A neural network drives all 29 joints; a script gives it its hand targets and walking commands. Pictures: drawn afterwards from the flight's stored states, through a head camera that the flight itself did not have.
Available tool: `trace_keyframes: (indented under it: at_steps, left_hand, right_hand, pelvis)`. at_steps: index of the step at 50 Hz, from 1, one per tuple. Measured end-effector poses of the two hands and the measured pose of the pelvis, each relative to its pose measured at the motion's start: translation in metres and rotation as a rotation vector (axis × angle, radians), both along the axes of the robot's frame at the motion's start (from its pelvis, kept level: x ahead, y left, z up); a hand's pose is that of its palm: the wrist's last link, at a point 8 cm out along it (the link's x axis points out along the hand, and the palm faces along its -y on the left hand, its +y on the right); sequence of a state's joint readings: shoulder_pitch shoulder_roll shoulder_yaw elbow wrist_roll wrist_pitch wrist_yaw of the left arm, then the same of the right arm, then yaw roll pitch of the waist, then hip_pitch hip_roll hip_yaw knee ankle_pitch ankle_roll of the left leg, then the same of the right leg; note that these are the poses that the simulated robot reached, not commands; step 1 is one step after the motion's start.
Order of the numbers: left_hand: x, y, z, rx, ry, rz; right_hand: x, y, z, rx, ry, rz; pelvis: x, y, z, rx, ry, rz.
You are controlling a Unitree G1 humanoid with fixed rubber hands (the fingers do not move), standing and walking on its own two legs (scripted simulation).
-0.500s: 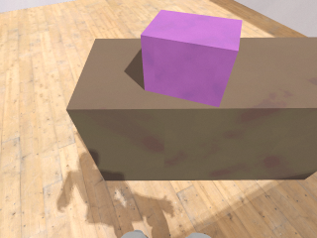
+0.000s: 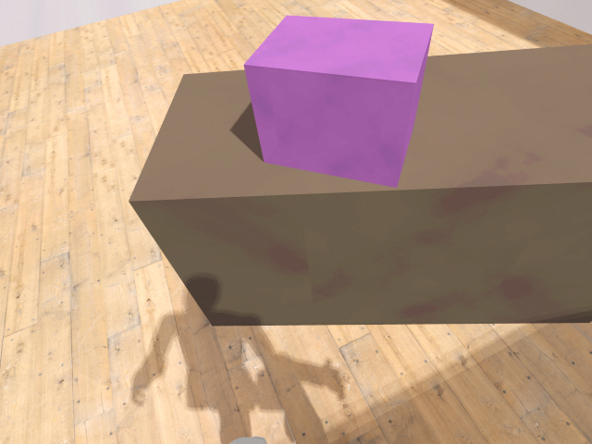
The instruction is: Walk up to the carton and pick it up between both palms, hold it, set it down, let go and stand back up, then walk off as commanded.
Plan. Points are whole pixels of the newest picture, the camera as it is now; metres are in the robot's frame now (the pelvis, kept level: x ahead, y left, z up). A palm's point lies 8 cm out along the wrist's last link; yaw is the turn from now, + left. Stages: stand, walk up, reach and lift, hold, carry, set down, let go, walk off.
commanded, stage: walk up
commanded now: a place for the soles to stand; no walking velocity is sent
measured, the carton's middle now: (340, 99) +0.75 -0.10 +0.03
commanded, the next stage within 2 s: none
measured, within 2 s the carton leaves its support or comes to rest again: neither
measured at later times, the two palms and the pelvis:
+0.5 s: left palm out of the picture +0.11 +0.34 -0.11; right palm out of the picture +0.13 -0.27 -0.13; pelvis +0.05 +0.02 -0.01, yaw +2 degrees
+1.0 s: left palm out of the picture +0.14 +0.34 -0.12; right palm out of the picture +0.15 -0.27 -0.13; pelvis +0.06 +0.02 -0.02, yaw +2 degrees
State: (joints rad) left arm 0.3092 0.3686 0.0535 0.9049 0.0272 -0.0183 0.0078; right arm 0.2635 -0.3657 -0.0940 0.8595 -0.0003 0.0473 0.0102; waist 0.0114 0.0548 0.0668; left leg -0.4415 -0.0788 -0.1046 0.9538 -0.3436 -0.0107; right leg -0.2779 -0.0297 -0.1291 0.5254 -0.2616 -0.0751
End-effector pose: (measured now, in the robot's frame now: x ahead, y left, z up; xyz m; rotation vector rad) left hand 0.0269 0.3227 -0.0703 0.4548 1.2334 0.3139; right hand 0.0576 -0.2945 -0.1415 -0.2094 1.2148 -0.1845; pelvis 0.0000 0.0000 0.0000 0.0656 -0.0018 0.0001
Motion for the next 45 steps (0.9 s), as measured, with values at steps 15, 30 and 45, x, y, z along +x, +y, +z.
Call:
trace_keyframes:
  at_steps: [15, 30, 45]
  left_hand:
    - [0.034, 0.017, -0.025, -0.056, -0.051, 0.017]
    - [0.092, 0.013, -0.04, -0.112, -0.101, 0.004]
    - [0.115, 0.009, -0.039, -0.109, -0.145, -0.004]
  right_hand:
    - [0.049, 0.023, 0.004, -0.049, -0.059, 0.08]
    - [0.08, 0.022, 0.016, -0.1, -0.074, 0.116]
    - [0.089, 0.019, 0.013, -0.108, -0.098, 0.118]
  pelvis:
    - [0.029, 0.021, -0.012, -0.045, -0.006, 0.033]
    - [0.056, 0.022, -0.013, -0.052, 0.004, 0.036]
    - [0.062, 0.018, -0.017, -0.049, -0.016, 0.035]
